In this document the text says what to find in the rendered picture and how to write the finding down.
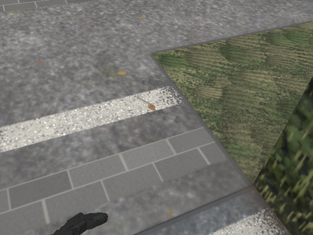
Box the robot left hand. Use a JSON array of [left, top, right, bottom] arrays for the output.
[[51, 212, 108, 235]]

